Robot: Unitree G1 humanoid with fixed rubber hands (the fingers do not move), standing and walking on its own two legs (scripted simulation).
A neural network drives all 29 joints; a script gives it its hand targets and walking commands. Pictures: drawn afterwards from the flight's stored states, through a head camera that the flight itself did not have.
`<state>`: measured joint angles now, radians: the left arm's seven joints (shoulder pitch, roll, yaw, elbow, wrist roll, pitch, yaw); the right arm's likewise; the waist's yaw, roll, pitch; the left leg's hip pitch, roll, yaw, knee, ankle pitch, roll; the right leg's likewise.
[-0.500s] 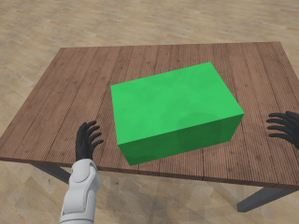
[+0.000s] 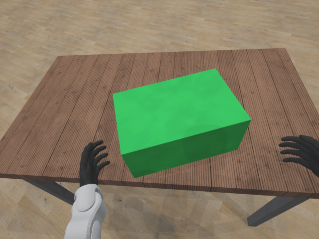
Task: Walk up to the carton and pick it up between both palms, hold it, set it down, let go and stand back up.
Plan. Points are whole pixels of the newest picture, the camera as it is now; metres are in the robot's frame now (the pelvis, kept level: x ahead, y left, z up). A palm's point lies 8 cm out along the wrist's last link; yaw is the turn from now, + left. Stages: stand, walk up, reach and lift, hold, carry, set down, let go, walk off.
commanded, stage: set down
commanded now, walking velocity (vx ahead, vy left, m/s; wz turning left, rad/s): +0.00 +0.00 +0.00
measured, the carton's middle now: (175, 122) +0.45 +0.02 +0.01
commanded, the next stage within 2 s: none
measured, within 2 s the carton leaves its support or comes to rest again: neither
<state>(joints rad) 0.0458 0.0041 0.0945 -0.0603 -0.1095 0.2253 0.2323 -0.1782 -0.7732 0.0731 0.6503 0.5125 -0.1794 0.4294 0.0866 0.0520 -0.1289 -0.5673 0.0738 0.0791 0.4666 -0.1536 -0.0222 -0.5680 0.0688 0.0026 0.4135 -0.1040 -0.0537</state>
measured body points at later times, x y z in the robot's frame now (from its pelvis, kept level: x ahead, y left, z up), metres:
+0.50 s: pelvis +0.01 +0.00 +0.00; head +0.06 -0.02 +0.45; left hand +0.23 +0.23 +0.05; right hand +0.27 -0.30 +0.01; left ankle +0.03 +0.13 -0.73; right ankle +0.05 -0.08 -0.73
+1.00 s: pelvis +0.02 +0.00 +0.00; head +0.06 +0.01 +0.45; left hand +0.23 +0.23 +0.01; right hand +0.27 -0.28 +0.01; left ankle +0.03 +0.13 -0.73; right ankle +0.05 -0.08 -0.73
